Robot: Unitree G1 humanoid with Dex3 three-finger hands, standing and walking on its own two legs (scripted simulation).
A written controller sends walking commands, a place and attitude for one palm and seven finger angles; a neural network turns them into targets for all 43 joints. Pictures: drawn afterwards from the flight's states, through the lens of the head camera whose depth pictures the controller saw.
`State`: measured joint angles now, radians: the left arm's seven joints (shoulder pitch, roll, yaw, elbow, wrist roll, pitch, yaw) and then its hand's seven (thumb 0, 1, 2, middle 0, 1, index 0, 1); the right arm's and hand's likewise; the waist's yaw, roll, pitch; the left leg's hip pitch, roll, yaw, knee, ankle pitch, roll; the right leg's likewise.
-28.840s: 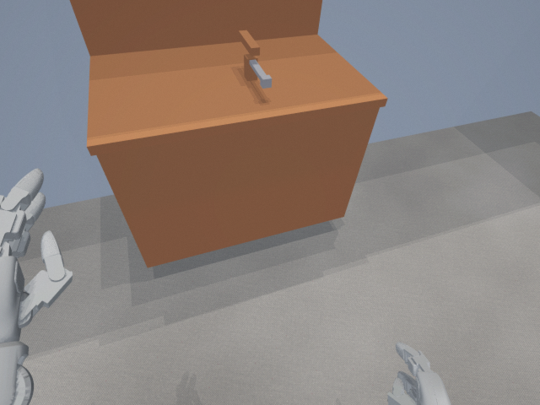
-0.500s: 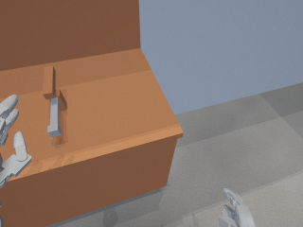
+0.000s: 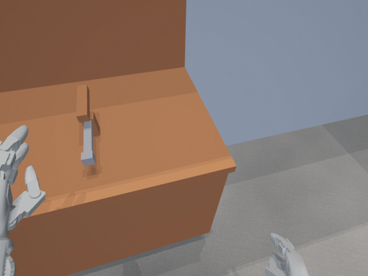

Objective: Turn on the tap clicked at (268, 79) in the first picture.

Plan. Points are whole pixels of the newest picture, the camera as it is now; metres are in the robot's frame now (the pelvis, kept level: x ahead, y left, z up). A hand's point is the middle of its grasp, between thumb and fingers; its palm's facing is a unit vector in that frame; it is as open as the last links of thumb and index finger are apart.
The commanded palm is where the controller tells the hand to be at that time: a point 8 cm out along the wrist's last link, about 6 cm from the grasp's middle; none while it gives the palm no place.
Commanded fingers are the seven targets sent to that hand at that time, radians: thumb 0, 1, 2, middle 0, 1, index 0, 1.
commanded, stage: come to a stop and stand still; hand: left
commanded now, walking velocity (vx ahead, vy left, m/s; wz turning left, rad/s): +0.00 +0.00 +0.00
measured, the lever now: (88, 158) +0.38 +0.28 +0.00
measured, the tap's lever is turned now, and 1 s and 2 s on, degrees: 0 0 0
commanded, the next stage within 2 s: look again from close up in 0.46 s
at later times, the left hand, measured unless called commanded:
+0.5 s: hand (25, 179) +0.23 +0.28 +0.15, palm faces +0.38 -0.84 -0.38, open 7.4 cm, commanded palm +0.17 +0.32 +0.17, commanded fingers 0.00 0.90 0.90 -0.20 -0.30 -0.20 -0.30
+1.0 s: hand (24, 188) +0.23 +0.30 +0.13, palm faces +0.34 -0.79 -0.50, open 7.4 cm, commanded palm +0.16 +0.31 +0.17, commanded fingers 0.00 0.90 0.90 -0.20 -0.30 -0.20 -0.30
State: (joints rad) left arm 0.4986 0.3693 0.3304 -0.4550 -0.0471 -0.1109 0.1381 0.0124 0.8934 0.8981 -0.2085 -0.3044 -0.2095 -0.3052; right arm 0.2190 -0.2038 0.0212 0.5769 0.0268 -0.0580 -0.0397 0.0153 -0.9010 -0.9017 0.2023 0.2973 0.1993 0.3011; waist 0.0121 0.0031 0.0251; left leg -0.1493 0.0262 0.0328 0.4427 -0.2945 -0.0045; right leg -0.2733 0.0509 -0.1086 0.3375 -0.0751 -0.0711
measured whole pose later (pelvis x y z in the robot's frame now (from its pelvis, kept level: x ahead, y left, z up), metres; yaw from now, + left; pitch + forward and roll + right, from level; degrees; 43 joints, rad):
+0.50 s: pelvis +0.02 +0.04 +0.00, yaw +1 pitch -1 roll -1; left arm 0.47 0.36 0.32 -0.50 -0.05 -0.13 0.14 0.02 0.89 0.90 -0.21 -0.30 -0.21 -0.31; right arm 0.22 -0.19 0.01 0.56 0.02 -0.07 -0.04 0.02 -0.90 -0.90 0.20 0.30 0.20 0.30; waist 0.01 0.00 0.06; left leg -0.09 -0.03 0.03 0.42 -0.31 0.04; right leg -0.25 0.00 -0.10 0.39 -0.13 -0.03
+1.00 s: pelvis +0.02 +0.02 -0.01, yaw +5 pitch +4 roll +0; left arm 0.47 0.52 0.39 -0.44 -0.08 -0.28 0.10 0.02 0.89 0.90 -0.22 -0.31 -0.22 -0.31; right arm 0.27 -0.27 0.02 0.61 0.01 -0.20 0.04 0.02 -0.90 -0.90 0.20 0.30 0.20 0.30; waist 0.04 -0.05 0.10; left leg -0.27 -0.02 -0.04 0.56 -0.36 0.02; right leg -0.40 0.02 -0.11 0.52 -0.20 -0.05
